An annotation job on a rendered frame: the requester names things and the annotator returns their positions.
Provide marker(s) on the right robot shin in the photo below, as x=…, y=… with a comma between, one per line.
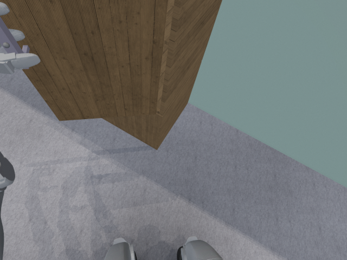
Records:
x=193, y=238

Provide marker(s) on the robot left hand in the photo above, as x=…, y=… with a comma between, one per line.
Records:
x=10, y=62

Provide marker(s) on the cupboard door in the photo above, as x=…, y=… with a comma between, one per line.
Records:
x=98, y=58

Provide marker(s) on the handle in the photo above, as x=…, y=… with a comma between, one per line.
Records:
x=6, y=36

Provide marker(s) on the left robot shin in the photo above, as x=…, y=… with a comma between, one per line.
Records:
x=119, y=240

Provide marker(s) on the robot shin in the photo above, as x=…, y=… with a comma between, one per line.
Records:
x=193, y=238
x=119, y=240

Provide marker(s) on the robot left upper arm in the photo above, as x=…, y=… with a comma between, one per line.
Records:
x=7, y=177

